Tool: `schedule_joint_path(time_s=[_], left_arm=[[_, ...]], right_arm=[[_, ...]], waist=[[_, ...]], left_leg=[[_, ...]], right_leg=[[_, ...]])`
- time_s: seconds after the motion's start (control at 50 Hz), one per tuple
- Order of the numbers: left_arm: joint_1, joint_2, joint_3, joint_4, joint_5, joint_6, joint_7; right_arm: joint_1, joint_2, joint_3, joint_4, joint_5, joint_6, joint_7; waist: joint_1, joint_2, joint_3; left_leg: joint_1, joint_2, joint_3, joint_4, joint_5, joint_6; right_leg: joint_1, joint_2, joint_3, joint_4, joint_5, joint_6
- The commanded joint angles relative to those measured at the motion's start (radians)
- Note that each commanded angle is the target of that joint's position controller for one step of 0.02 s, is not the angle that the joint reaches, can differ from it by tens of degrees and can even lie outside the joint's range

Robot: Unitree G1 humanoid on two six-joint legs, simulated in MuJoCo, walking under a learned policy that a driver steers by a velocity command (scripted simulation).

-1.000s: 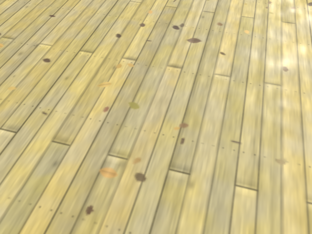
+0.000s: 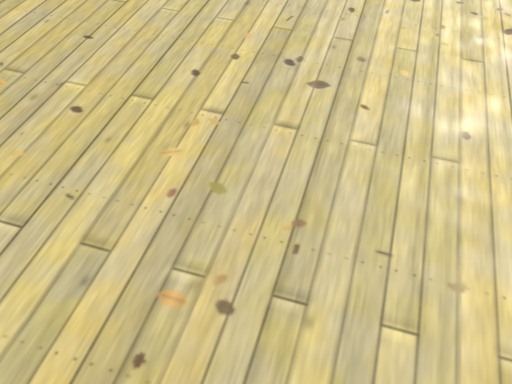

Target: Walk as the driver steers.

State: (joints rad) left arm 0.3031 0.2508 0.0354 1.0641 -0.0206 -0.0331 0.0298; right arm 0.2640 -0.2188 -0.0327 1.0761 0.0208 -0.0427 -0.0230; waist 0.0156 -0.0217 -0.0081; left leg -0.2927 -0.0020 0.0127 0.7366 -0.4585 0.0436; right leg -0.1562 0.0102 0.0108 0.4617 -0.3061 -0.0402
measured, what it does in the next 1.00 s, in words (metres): walks ahead: right foot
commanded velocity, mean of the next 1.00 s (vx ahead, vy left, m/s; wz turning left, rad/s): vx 0.45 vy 0.00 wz -0.06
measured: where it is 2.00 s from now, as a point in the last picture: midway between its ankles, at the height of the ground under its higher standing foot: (317, 230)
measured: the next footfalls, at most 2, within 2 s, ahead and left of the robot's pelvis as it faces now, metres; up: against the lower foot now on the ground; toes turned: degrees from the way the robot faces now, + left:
right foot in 0.54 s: +0.42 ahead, -0.10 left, +0.00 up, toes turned -2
left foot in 1.06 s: +0.73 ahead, +0.12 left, +0.00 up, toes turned -8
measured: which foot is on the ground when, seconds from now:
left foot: down 0.00-0.54, up 0.56-1.00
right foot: down 0.00-0.08, up 0.10-0.52, down 0.54-1.00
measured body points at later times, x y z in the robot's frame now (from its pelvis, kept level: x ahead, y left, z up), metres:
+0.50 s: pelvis +0.20 +0.01 -0.01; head +0.24 +0.02 +0.43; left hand +0.45 +0.22 -0.11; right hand +0.08 -0.23 -0.15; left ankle +0.01 +0.12 -0.74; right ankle +0.38 -0.11 -0.72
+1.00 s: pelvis +0.50 +0.00 +0.00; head +0.53 +0.00 +0.45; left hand +0.46 +0.27 -0.14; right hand +0.71 -0.24 -0.09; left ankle +0.69 +0.14 -0.71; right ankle +0.38 -0.10 -0.74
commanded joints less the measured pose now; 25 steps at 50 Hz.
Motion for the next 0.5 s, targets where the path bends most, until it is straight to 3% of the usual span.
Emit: schedule_joint_path(time_s=[0.02, 0.06, 0.08, 0.1, 0.12, 0.14, 0.16, 0.18, 0.22, 0.28, 0.34, 0.4, 0.44, 0.48, 0.5], left_arm=[[-0.091, 0.176, 0.035, -0.079, -0.021, -0.019, -0.003], [-0.094, 0.155, 0.030, -0.089, -0.020, -0.011, -0.007], [-0.106, 0.098, 0.012, -0.100, -0.010, -0.017, -0.014], [-0.113, 0.035, -0.004, -0.130, 0.004, -0.032, -0.017], [-0.129, 0.061, 0.005, -0.152, -0.014, -0.046, -0.017], [-0.136, 0.091, 0.009, -0.158, -0.032, -0.059, -0.022], [-0.129, 0.104, 0.013, -0.150, -0.032, -0.069, -0.030], [-0.131, 0.111, 0.020, -0.144, -0.019, -0.076, -0.031], [-0.154, 0.115, 0.029, -0.146, -0.002, -0.078, -0.042], [-0.228, 0.062, 0.018, -0.178, 0.003, -0.066, -0.051], [-0.369, 0.030, 0.000, -0.236, -0.001, -0.063, -0.054], [-0.443, 0.040, -0.005, -0.270, -0.009, -0.063, -0.065], [-0.465, 0.054, -0.003, -0.292, -0.011, -0.067, -0.074], [-0.426, 0.087, 0.011, -0.294, -0.010, -0.073, -0.081], [-0.363, 0.114, 0.024, -0.281, -0.009, -0.074, -0.080]], right_arm=[[-0.017, -0.072, -0.016, -0.044, 0.008, -0.045, 0.014], [0.129, -0.071, -0.030, 0.027, -0.001, -0.043, 0.016], [0.224, -0.099, -0.039, 0.046, -0.003, -0.041, 0.014], [0.324, -0.200, -0.057, 0.046, 0.000, -0.043, 0.012], [0.328, -0.217, -0.052, 0.053, -0.016, -0.058, 0.024], [0.234, -0.161, -0.035, 0.023, -0.014, -0.074, 0.027], [0.175, -0.129, -0.024, 0.000, -0.013, -0.083, 0.033], [0.137, -0.127, -0.020, -0.017, -0.013, -0.084, 0.039], [0.151, -0.087, -0.004, -0.021, -0.019, -0.073, 0.038], [0.213, -0.106, -0.002, -0.013, -0.025, -0.058, 0.020], [0.223, -0.137, -0.005, -0.024, -0.025, -0.051, 0.005], [0.265, -0.149, -0.011, -0.013, -0.014, -0.050, 0.001], [0.265, -0.151, -0.017, -0.009, -0.005, -0.046, -0.001], [0.240, -0.168, -0.027, -0.017, -0.007, -0.038, -0.002], [0.225, -0.182, -0.033, -0.024, -0.012, -0.031, -0.003]], waist=[[-0.052, -0.091, 0.128], [-0.099, -0.043, 0.079], [-0.130, 0.075, 0.044], [-0.148, 0.309, 0.009], [-0.131, 0.297, 0.042], [-0.088, 0.174, 0.126], [-0.065, 0.137, 0.146], [-0.050, 0.106, 0.137], [-0.050, 0.109, 0.116], [-0.066, 0.106, 0.109], [-0.093, 0.099, 0.138], [-0.102, 0.113, 0.166], [-0.084, 0.113, 0.171], [-0.038, 0.122, 0.123], [0.001, 0.145, 0.064]], left_leg=[[0.004, 0.036, 0.016, -0.178, 0.061, 0.028], [0.268, -0.031, 0.060, -0.293, 0.223, 0.004], [0.385, 0.076, -0.109, -0.368, 0.138, 0.030], [0.488, 0.296, -0.488, -0.525, -0.017, 0.133], [0.423, 0.405, -0.723, -0.596, -0.173, 0.240], [0.386, 0.392, -0.667, -0.601, -0.211, 0.233], [0.370, 0.341, -0.550, -0.601, -0.133, 0.191], [0.366, 0.301, -0.456, -0.604, -0.004, 0.155], [0.355, 0.238, -0.293, -0.605, 0.271, 0.116], [0.337, 0.204, -0.179, -0.610, 0.505, 0.128], [0.249, 0.178, -0.115, -0.645, 0.511, 0.125], [0.258, 0.203, -0.096, -0.665, 0.508, 0.131], [0.326, 0.234, -0.088, -0.640, 0.566, 0.122], [0.397, 0.254, -0.071, -0.558, 0.775, 0.102], [0.420, 0.256, -0.062, -0.476, 0.969, 0.091]], right_leg=[[-0.135, -0.241, 0.280, -0.279, -0.270, -0.141], [-0.257, -0.139, 0.152, -0.134, -0.186, -0.103], [-0.353, -0.072, 0.067, 0.079, -0.118, -0.062], [-0.533, 0.026, -0.053, 0.404, -0.161, 0.000], [-0.633, 0.023, 0.032, 0.612, -0.269, -0.009], [-0.714, -0.045, 0.080, 0.704, -0.183, -0.028], [-0.730, -0.080, 0.076, 0.712, -0.075, -0.041], [-0.717, -0.103, 0.064, 0.679, 0.007, -0.042], [-0.660, -0.126, 0.035, 0.596, 0.107, -0.025], [-0.641, -0.114, -0.017, 0.476, 0.187, 0.019], [-0.545, -0.079, -0.056, 0.249, 0.297, 0.038], [-0.486, -0.056, -0.067, 0.135, 0.349, 0.024], [-0.483, -0.057, -0.048, 0.085, 0.339, -0.003], [-0.408, -0.035, -0.052, 0.059, 0.295, -0.035], [-0.313, -0.005, -0.070, 0.072, 0.264, -0.052]])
